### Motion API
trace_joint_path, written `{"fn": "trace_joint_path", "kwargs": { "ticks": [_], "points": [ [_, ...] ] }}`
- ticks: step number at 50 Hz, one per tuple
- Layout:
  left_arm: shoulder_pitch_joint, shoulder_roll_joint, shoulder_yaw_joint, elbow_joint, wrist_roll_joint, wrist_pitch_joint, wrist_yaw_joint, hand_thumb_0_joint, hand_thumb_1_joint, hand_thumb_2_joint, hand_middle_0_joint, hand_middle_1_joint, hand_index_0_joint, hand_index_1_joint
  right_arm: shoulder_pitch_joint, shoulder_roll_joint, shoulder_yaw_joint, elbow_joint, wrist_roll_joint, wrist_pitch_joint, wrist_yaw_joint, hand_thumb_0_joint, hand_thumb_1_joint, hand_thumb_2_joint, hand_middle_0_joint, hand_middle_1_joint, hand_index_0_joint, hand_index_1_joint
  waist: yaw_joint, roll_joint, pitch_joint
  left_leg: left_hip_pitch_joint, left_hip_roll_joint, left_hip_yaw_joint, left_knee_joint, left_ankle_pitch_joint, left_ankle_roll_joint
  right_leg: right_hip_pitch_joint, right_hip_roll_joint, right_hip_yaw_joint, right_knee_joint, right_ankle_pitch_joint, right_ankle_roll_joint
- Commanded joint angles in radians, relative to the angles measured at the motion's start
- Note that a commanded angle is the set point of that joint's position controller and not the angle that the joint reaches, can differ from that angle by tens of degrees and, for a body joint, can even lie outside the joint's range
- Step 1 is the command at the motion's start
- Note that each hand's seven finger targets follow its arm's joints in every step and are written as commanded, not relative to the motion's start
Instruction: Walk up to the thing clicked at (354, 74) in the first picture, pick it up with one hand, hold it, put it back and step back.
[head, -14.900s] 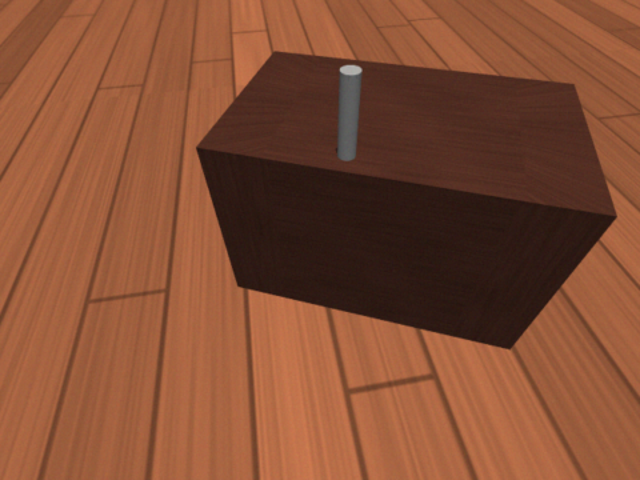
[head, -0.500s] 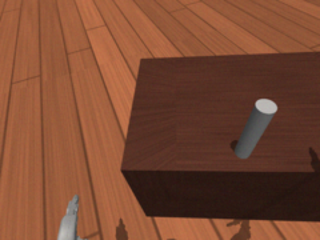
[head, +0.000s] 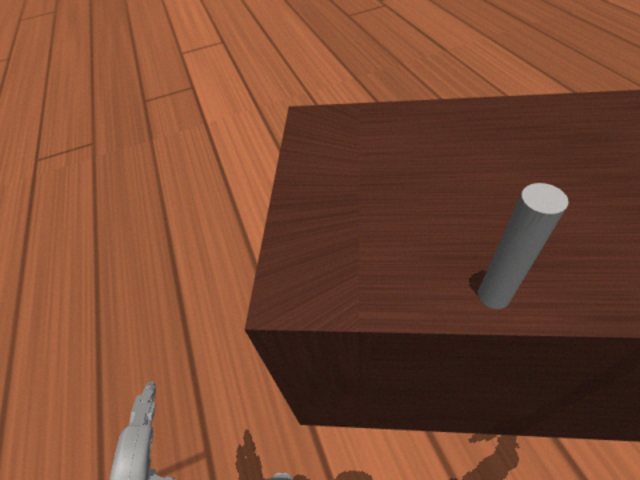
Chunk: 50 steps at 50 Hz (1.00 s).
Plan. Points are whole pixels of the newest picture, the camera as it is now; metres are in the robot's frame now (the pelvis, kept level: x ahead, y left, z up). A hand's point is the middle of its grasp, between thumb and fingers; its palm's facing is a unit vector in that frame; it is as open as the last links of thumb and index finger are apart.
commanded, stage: go down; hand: right
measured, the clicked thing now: (515, 254) +0.42 -0.22 +0.02
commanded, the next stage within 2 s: approach in 1.12 s
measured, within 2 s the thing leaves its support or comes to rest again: neither
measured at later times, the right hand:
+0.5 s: hand out of the picture +0.34 -0.40 +0.10, palm faces +0.21 +0.98 +0.00, open 17.6 cm
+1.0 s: hand out of the picture +0.34 -0.40 +0.09, palm faces +0.20 +0.98 +0.00, open 17.6 cm
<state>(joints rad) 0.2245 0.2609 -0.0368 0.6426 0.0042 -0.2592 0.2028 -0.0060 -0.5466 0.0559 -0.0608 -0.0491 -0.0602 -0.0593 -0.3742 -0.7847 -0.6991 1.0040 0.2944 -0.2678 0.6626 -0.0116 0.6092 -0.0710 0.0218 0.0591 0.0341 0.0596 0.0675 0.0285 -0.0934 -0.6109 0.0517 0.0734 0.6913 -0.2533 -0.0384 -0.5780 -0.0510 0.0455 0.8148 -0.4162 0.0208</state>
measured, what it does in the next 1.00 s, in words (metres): stands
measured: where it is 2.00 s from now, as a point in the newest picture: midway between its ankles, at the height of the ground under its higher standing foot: outside the picture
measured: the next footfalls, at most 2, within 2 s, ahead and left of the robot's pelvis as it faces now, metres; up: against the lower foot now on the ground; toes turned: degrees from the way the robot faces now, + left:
none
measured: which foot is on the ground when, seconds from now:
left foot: down 0.00-1.00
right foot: down 0.00-1.00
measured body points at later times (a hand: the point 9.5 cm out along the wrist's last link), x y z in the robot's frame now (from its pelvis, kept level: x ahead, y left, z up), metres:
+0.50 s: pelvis +0.00 +0.00 -0.01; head +0.06 -0.04 +0.44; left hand +0.16 +0.26 -0.06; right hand +0.32 -0.45 +0.10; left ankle +0.05 +0.15 -0.71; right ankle -0.01 -0.13 -0.71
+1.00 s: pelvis +0.00 +0.00 -0.01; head +0.06 -0.04 +0.43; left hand +0.15 +0.26 -0.06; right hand +0.33 -0.45 +0.10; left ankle +0.05 +0.15 -0.71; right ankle -0.01 -0.13 -0.71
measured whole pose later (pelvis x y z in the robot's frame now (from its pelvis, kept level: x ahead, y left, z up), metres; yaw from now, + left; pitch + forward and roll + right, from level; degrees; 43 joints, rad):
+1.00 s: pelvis +0.00 +0.00 -0.01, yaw +0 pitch +13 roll +3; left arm 0.29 0.27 -0.05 0.50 0.01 -0.26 0.19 -0.01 -0.54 0.05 -0.06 -0.05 -0.06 -0.05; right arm -0.41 -0.84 -0.72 1.02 0.27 -0.22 0.67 -0.01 0.58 -0.08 0.03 0.06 0.04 0.06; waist 0.08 0.03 -0.11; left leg -0.70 0.05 0.07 0.78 -0.29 -0.04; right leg -0.67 -0.05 0.05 0.91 -0.46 0.02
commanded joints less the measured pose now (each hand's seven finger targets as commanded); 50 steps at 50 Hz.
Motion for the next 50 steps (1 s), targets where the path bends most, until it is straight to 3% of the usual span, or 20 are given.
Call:
{"fn": "trace_joint_path", "kwargs": {
  "ticks": [1,4,6,13,17,18,22,25,26,27,30,32,34,35,38,40,42,44,48,50],
  "points": [
    [-0.037,0.181,0.073,-0.165,-0.003,-0.050,0.024,0.000,-0.563,0.057,-0.053,-0.048,-0.049,-0.053,-0.283,-0.445,-0.075,-0.196,0.023,-0.046,-0.004,0.000,0.597,-0.071,0.030,0.060,0.039,0.060,-0.018,-0.202,-0.260,0.195,-0.039,-0.026,-0.043,0.091,0.056,0.052,0.044,-0.005,-0.139,0.222,-0.018],
    [-0.028,0.184,0.076,-0.204,0.000,-0.055,0.022,0.000,-0.565,0.058,-0.053,-0.050,-0.049,-0.054,-0.314,-0.432,-0.065,-0.205,0.021,-0.040,-0.001,0.000,0.591,-0.071,0.031,0.058,0.041,0.058,-0.002,-0.226,-0.295,0.159,-0.046,-0.018,-0.027,0.101,0.060,0.084,0.036,0.005,-0.130,0.279,-0.005],
    [0.001,0.184,0.070,-0.184,0.001,-0.051,0.021,0.000,-0.565,0.057,-0.052,-0.050,-0.048,-0.054,-0.269,-0.446,-0.074,-0.155,0.018,-0.032,-0.001,0.000,0.600,-0.070,0.029,0.059,0.039,0.059,-0.013,-0.207,-0.253,0.139,-0.049,-0.012,-0.022,0.084,0.059,0.064,0.034,0.006,-0.125,0.275,-0.004],
    [0.001,0.177,0.062,-0.201,0.000,-0.056,0.020,0.000,-0.571,0.064,-0.052,-0.049,-0.045,-0.055,-0.286,-0.464,-0.090,-0.209,0.016,-0.030,0.000,0.000,0.589,-0.067,0.034,0.057,0.042,0.057,-0.026,-0.223,-0.315,0.172,-0.042,-0.022,0.002,0.137,0.058,0.062,0.041,-0.002,-0.094,0.310,-0.008],
    [0.005,0.201,0.079,-0.197,0.001,-0.053,0.025,0.000,-0.575,0.067,-0.053,-0.049,-0.045,-0.057,-0.286,-0.457,-0.088,-0.176,0.020,-0.018,0.001,0.000,0.574,-0.074,0.034,0.058,0.043,0.058,-0.011,-0.223,-0.299,0.127,-0.048,-0.014,0.011,0.121,0.059,0.073,0.033,0.008,-0.087,0.350,-0.002],
    [0.005,0.165,0.046,-0.194,0.002,-0.050,0.020,0.000,-0.574,0.064,-0.053,-0.049,-0.046,-0.056,-0.288,-0.449,-0.081,-0.182,0.012,-0.014,0.000,0.000,0.565,-0.075,0.034,0.058,0.042,0.058,-0.020,-0.227,-0.286,0.136,-0.045,-0.016,0.010,0.114,0.061,0.052,0.037,0.007,-0.090,0.333,-0.004],
    [0.031,0.182,0.061,-0.226,0.002,-0.051,0.018,0.000,-0.559,0.054,-0.052,-0.048,-0.050,-0.050,-0.279,-0.451,-0.079,-0.180,0.013,-0.011,-0.003,0.000,0.579,-0.078,0.031,0.061,0.041,0.061,-0.007,-0.214,-0.266,0.129,-0.046,-0.019,-0.001,0.053,0.061,0.023,0.037,0.003,-0.107,0.208,-0.012],
    [0.056,0.192,0.076,-0.253,0.001,-0.049,0.019,0.000,-0.563,0.056,-0.052,-0.047,-0.048,-0.051,-0.269,-0.469,-0.100,-0.176,0.011,-0.012,-0.003,0.000,0.593,-0.074,0.031,0.060,0.041,0.060,-0.005,-0.188,-0.315,0.170,-0.040,-0.025,0.010,0.127,0.054,0.032,0.046,-0.004,-0.081,0.272,-0.015],
    [0.049,0.170,0.051,-0.250,0.001,-0.050,0.017,0.000,-0.562,0.056,-0.051,-0.048,-0.048,-0.052,-0.295,-0.464,-0.095,-0.209,0.017,-0.016,-0.002,0.000,0.594,-0.071,0.032,0.060,0.042,0.060,-0.014,-0.192,-0.303,0.169,-0.040,-0.025,0.015,0.135,0.053,0.025,0.046,-0.005,-0.077,0.283,-0.015],
    [0.050,0.186,0.074,-0.241,0.002,-0.050,0.018,0.000,-0.563,0.058,-0.051,-0.047,-0.047,-0.051,-0.288,-0.460,-0.098,-0.194,0.019,-0.017,-0.003,0.000,0.590,-0.075,0.032,0.061,0.042,0.061,-0.004,-0.200,-0.301,0.148,-0.042,-0.022,0.023,0.138,0.055,0.035,0.043,-0.002,-0.072,0.304,-0.013],
    [0.028,0.178,0.071,-0.239,0.004,-0.052,0.013,0.000,-0.562,0.059,-0.049,-0.047,-0.045,-0.051,-0.273,-0.458,-0.101,-0.187,0.011,-0.023,-0.002,0.000,0.608,-0.072,0.032,0.061,0.042,0.061,-0.018,-0.225,-0.306,0.128,-0.042,-0.023,0.039,0.145,0.059,0.026,0.041,0.001,-0.053,0.348,-0.007],
    [0.009,0.163,0.045,-0.245,0.007,-0.052,0.012,0.000,-0.565,0.062,-0.050,-0.048,-0.045,-0.053,-0.305,-0.460,-0.094,-0.229,0.009,-0.031,0.002,0.000,0.587,-0.071,0.036,0.059,0.044,0.059,-0.025,-0.254,-0.340,0.120,-0.047,-0.018,0.047,0.136,0.062,0.060,0.034,0.006,-0.052,0.385,0.000],
    [0.012,0.192,0.071,-0.246,0.005,-0.050,0.015,0.000,-0.561,0.059,-0.051,-0.049,-0.047,-0.053,-0.300,-0.449,-0.090,-0.229,0.013,-0.031,0.005,0.000,0.570,-0.075,0.038,0.060,0.046,0.060,-0.013,-0.252,-0.377,0.119,-0.048,-0.017,0.056,0.157,0.060,0.089,0.032,0.010,-0.041,0.431,0.001],
    [0.011,0.178,0.055,-0.240,0.003,-0.048,0.014,0.000,-0.557,0.056,-0.050,-0.050,-0.049,-0.052,-0.326,-0.467,-0.089,-0.261,0.009,-0.032,0.004,0.000,0.570,-0.075,0.038,0.060,0.045,0.060,-0.015,-0.262,-0.358,0.106,-0.048,-0.017,0.053,0.142,0.060,0.083,0.034,0.008,-0.041,0.407,-0.002],
    [0.023,0.212,0.080,-0.258,0.004,-0.045,0.021,0.000,-0.555,0.053,-0.052,-0.051,-0.051,-0.052,-0.320,-0.469,-0.097,-0.228,0.013,-0.018,0.002,0.000,0.553,-0.078,0.038,0.059,0.045,0.059,-0.001,-0.215,-0.355,0.146,-0.045,-0.018,0.041,0.140,0.058,0.056,0.038,0.008,-0.057,0.349,-0.006],
    [0.038,0.174,0.053,-0.238,0.001,-0.040,0.016,0.000,-0.550,0.048,-0.051,-0.050,-0.051,-0.050,-0.319,-0.446,-0.080,-0.213,0.010,-0.009,0.000,0.000,0.554,-0.077,0.040,0.060,0.047,0.060,-0.007,-0.233,-0.313,0.118,-0.047,-0.016,0.038,0.127,0.059,0.051,0.036,0.006,-0.062,0.349,-0.003],
    [0.066,0.195,0.081,-0.236,0.002,-0.037,0.017,0.000,-0.551,0.049,-0.051,-0.048,-0.050,-0.049,-0.295,-0.449,-0.080,-0.167,0.005,-0.001,-0.002,0.000,0.553,-0.077,0.041,0.061,0.048,0.061,0.003,-0.211,-0.283,0.104,-0.049,-0.012,0.037,0.113,0.059,0.041,0.033,0.009,-0.066,0.341,-0.003],
    [0.065,0.190,0.075,-0.250,0.003,-0.037,0.011,0.000,-0.551,0.048,-0.052,-0.048,-0.051,-0.048,-0.293,-0.464,-0.088,-0.156,0.001,0.000,-0.006,0.000,0.576,-0.080,0.035,0.063,0.045,0.063,-0.002,-0.203,-0.273,0.118,-0.045,-0.016,0.032,0.102,0.059,0.013,0.038,0.005,-0.067,0.299,-0.009],
    [0.055,0.160,0.051,-0.270,0.001,-0.040,0.002,0.000,-0.548,0.048,-0.049,-0.047,-0.050,-0.047,-0.271,-0.439,-0.083,-0.179,0.008,-0.011,0.004,0.000,0.594,-0.075,0.036,0.063,0.046,0.063,-0.018,-0.228,-0.275,0.097,-0.051,-0.011,0.042,0.082,0.063,0.018,0.033,0.007,-0.068,0.298,-0.004],
    [0.065,0.190,0.079,-0.271,0.004,-0.041,0.003,0.000,-0.552,0.051,-0.049,-0.047,-0.048,-0.048,-0.244,-0.459,-0.111,-0.170,0.013,-0.013,0.002,0.000,0.611,-0.077,0.030,0.065,0.042,0.065,-0.017,-0.210,-0.325,0.119,-0.048,-0.015,0.049,0.111,0.061,0.030,0.036,0.007,-0.052,0.327,-0.005]
  ]
}}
